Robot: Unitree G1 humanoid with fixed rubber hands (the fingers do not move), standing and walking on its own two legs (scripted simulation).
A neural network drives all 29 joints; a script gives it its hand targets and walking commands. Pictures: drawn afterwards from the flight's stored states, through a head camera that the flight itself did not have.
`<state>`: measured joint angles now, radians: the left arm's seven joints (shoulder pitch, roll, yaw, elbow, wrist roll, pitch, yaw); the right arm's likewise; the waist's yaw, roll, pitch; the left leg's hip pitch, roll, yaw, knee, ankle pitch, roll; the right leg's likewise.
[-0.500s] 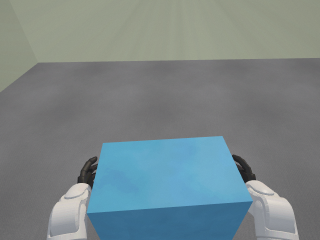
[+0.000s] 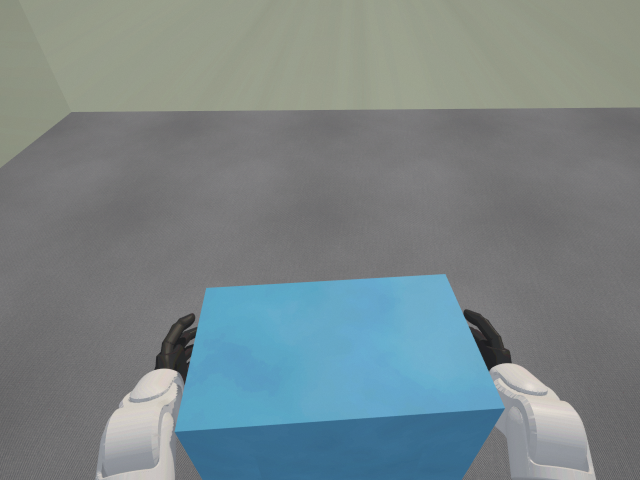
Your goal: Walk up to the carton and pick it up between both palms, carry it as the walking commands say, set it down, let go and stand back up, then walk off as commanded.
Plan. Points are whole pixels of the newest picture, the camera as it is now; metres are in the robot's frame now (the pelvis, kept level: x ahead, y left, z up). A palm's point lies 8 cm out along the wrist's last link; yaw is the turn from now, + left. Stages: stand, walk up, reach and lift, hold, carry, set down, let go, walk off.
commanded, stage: carry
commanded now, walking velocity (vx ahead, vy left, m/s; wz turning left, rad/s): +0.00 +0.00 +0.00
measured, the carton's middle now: (332, 408) +0.24 +0.00 -0.01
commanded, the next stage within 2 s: hold in 0.90 s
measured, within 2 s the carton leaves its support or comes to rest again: neither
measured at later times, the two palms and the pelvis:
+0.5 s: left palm (159, 373) +0.27 +0.21 +0.05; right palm (475, 369) +0.26 -0.17 +0.05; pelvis +0.01 +0.02 +0.00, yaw +0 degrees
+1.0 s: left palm (166, 374) +0.27 +0.20 +0.05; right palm (479, 374) +0.25 -0.18 +0.04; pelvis +0.00 +0.01 +0.00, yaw +0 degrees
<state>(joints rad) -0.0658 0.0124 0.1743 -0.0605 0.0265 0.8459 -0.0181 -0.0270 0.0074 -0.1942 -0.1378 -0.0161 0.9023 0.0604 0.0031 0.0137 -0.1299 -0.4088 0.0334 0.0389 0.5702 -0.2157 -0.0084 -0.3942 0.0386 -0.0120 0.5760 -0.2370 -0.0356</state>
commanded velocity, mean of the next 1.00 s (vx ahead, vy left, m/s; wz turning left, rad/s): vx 0.00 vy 0.00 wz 0.00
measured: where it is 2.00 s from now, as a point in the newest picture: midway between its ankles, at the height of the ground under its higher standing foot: outside the picture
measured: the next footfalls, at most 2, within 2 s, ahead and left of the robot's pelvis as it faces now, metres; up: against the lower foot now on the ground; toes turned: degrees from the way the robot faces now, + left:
none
